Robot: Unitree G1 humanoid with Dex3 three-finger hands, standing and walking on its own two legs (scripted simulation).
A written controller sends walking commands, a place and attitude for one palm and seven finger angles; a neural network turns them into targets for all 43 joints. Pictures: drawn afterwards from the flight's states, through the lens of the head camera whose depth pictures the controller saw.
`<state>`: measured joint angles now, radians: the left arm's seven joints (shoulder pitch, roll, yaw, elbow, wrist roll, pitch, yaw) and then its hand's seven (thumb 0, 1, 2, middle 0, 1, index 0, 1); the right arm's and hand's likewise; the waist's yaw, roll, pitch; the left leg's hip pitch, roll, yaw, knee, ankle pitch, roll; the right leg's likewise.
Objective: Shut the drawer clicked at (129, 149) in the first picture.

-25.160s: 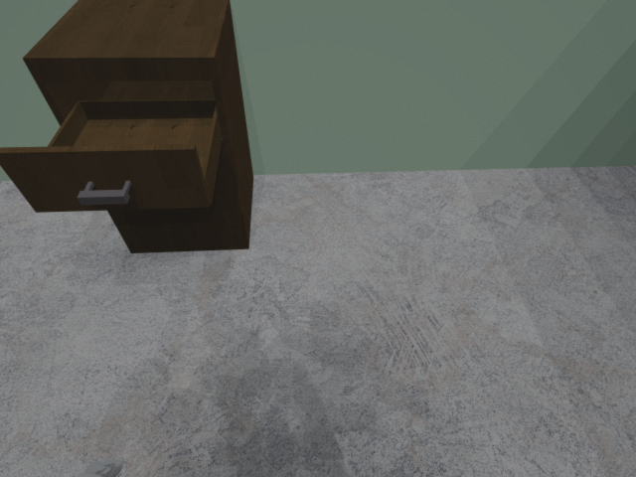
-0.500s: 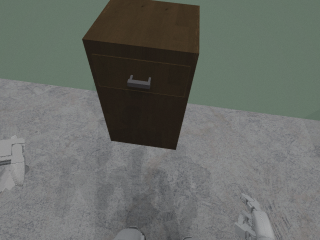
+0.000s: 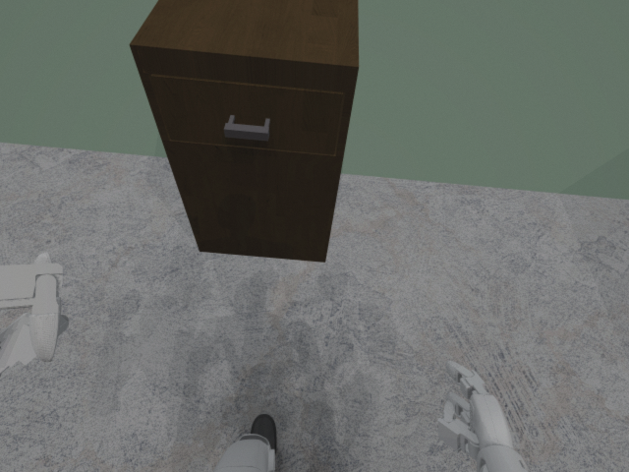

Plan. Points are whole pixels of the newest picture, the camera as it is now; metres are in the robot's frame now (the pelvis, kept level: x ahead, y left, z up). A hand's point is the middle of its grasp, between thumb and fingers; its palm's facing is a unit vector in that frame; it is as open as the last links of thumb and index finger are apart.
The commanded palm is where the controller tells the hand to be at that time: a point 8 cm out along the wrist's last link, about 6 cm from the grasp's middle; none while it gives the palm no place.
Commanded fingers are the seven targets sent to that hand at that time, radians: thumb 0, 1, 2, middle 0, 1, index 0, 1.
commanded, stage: stop stepping back and stand still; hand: left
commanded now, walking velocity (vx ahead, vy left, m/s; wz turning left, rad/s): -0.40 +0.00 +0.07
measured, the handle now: (248, 126) +0.82 +0.20 -0.13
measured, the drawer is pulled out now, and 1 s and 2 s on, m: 0.00 0.00 0.00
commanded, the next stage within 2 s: let the arm hang, fingers relaxed in 1.16 s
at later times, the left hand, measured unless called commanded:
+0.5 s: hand out of the picture +0.15 +0.28 +0.18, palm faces +0.33 -0.81 -0.48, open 3.2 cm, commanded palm +0.11 +0.32 +0.19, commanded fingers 0.00 0.90 0.90 -1.40 -1.60 -1.40 -1.60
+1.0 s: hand out of the picture +0.16 +0.34 +0.17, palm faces +0.41 -0.80 -0.44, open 3.2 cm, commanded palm +0.10 +0.36 +0.19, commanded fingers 0.00 0.90 0.90 -1.40 -1.60 -1.40 -1.60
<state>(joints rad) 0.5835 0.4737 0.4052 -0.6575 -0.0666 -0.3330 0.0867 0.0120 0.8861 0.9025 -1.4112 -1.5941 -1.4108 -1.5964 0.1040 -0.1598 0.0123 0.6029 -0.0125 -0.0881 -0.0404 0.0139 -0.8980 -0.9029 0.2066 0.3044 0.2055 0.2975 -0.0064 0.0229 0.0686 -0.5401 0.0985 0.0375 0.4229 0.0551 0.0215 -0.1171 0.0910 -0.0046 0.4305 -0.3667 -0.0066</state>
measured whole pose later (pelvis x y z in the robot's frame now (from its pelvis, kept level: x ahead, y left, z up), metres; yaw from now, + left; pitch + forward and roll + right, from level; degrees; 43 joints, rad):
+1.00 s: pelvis -0.02 +0.08 +0.01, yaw +2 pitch -1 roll -2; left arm 0.60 0.39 0.39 -0.54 -0.03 -0.19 0.15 0.01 0.89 0.90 -1.41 -1.59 -1.41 -1.60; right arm 0.24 -0.19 0.01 0.63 -0.01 -0.11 -0.09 0.02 -0.90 -0.90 0.20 0.30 0.20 0.30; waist 0.00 -0.01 0.02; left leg -0.33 -0.05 0.06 0.39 -0.06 0.07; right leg -0.19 0.04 0.00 0.58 -0.44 -0.01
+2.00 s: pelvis -0.02 +0.04 +0.02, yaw +4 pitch -1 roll +0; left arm 0.27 0.21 0.00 1.14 0.01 0.00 0.02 0.00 0.91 0.90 -0.31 -0.42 -0.31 -0.42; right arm 0.24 -0.17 -0.01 1.11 -0.01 0.01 -0.03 0.01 -0.90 -0.90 0.20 0.30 0.20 0.30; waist -0.01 0.03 0.04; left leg -0.27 -0.04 -0.04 0.41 -0.12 0.03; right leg -0.12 0.04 0.01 0.41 -0.28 -0.03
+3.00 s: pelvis +0.02 +0.02 +0.01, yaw +2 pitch -1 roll +0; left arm 0.31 0.13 0.01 1.13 0.00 -0.01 0.04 0.00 0.91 0.90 -0.20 -0.29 -0.20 -0.30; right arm 0.26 -0.14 -0.02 1.13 -0.01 0.00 -0.05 0.01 -0.91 -0.90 0.20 0.30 0.20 0.30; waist 0.00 0.01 0.04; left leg -0.21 -0.01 -0.03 0.43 -0.20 -0.01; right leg -0.04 0.07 0.03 0.38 -0.31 -0.06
